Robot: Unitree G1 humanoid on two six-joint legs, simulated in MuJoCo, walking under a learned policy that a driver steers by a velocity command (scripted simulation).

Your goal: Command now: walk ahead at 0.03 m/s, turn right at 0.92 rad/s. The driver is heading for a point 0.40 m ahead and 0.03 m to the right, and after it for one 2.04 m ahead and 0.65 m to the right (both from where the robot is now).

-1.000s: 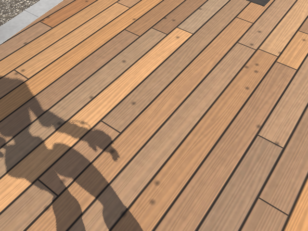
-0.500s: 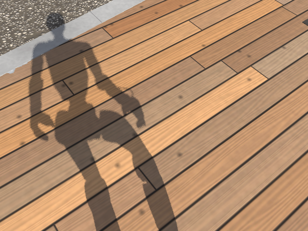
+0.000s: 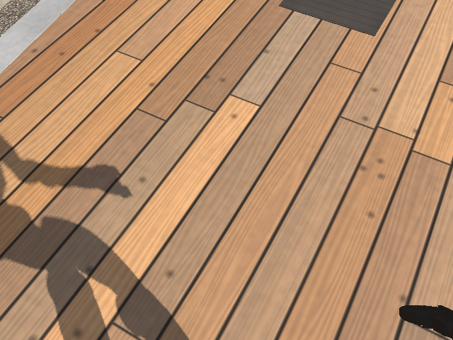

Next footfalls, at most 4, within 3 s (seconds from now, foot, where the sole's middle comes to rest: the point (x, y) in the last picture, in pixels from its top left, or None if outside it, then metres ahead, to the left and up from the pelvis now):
0.22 left None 0.13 0.15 -0.77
0.68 right None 0.25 -0.26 -0.77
1.12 left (343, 239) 0.72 -0.30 -0.77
1.56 right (365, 132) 1.16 -0.43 -0.77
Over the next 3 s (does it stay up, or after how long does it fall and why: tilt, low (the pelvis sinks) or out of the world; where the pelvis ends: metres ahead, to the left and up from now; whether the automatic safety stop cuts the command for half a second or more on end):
stays up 2.23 -0.71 0.00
